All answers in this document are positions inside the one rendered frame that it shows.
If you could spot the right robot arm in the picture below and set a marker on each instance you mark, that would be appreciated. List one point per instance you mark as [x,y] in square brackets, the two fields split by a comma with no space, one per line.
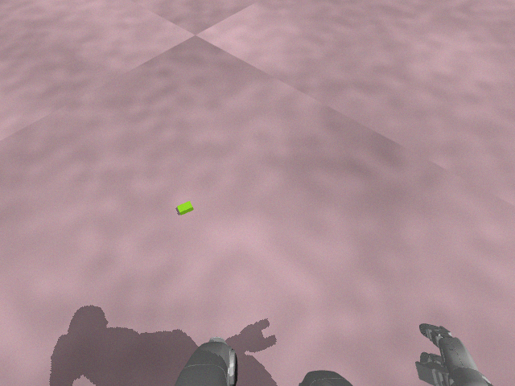
[467,377]

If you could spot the small box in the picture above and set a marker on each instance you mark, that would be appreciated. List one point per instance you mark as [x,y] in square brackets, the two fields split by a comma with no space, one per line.
[185,208]

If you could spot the right robot hand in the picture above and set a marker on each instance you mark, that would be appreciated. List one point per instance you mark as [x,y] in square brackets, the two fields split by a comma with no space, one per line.
[434,369]

